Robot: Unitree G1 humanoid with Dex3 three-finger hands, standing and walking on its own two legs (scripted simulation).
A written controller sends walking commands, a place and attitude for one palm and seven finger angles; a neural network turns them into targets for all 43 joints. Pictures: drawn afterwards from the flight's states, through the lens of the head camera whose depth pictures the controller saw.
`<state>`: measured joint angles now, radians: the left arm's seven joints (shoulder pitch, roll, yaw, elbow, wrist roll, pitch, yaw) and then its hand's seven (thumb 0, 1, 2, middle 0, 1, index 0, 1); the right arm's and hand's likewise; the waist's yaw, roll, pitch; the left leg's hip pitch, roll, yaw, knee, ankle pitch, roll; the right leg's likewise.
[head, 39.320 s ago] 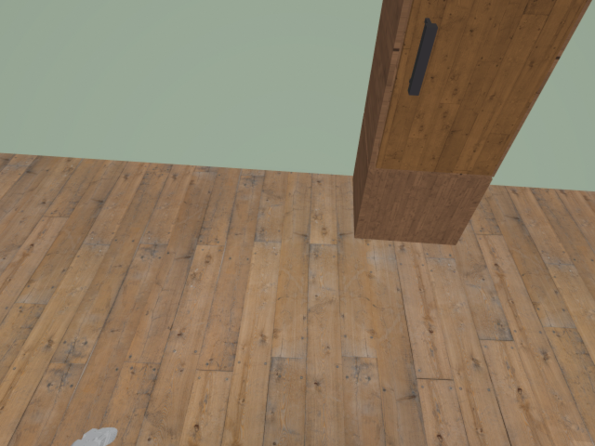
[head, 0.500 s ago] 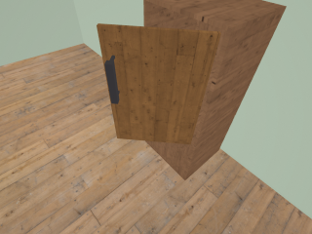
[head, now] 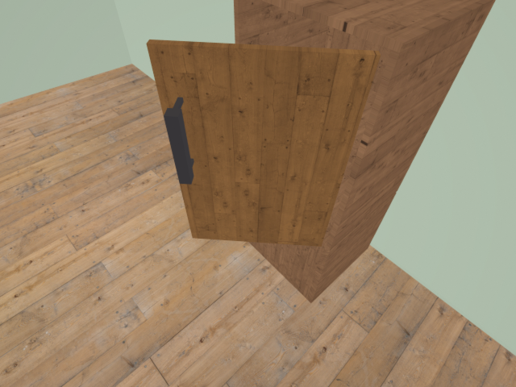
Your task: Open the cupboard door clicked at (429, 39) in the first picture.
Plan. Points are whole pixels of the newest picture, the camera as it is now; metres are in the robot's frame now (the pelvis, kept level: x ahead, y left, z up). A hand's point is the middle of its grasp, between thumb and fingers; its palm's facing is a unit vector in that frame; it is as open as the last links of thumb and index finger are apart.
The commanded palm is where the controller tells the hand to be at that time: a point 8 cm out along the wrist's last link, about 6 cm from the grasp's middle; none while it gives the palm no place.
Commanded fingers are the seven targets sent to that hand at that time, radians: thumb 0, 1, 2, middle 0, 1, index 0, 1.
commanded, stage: come to a stop and stand still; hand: left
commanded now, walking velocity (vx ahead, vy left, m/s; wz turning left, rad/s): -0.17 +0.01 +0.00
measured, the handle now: (183, 142) +0.56 +0.20 +0.06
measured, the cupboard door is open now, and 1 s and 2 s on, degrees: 45 45 45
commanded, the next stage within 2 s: look again from close up in 1.00 s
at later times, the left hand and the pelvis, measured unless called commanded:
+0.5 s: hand out of the picture +0.06 +0.20 -0.17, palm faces +0.02 -0.96 -0.27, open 7.3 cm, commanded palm none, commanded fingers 0.00 0.90 0.90 -0.20 -0.30 -0.20 -0.30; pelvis +0.00 +0.00 -0.01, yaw -2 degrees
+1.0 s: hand out of the picture -0.01 +0.18 -0.17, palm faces +0.03 -0.99 -0.15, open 7.3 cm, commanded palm none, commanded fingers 0.00 0.90 0.90 -0.20 -0.30 -0.20 -0.30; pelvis +0.01 +0.02 +0.01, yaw -1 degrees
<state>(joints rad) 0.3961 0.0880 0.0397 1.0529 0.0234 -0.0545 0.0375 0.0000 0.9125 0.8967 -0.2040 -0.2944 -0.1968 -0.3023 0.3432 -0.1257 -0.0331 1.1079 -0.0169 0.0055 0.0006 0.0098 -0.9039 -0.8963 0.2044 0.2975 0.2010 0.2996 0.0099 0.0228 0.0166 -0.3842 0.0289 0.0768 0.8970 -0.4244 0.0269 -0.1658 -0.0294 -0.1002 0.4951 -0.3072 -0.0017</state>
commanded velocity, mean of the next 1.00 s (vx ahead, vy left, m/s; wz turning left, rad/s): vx -0.01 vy -0.01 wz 0.00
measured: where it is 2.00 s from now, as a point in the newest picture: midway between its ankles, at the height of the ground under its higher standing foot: outside the picture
